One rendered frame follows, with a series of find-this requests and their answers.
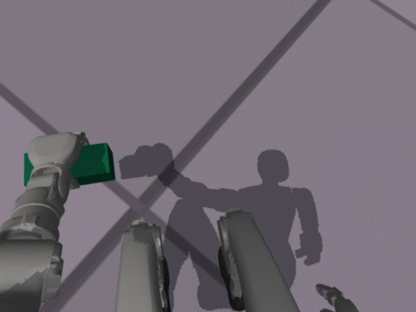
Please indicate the right robot hand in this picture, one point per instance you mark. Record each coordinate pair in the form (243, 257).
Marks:
(336, 299)

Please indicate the left robot arm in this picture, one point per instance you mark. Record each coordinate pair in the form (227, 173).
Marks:
(30, 254)

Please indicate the right robot foot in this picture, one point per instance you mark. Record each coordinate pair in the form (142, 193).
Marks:
(236, 303)

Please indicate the left robot hand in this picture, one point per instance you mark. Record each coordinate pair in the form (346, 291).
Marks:
(60, 148)

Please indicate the carton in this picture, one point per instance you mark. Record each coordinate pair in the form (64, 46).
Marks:
(95, 164)

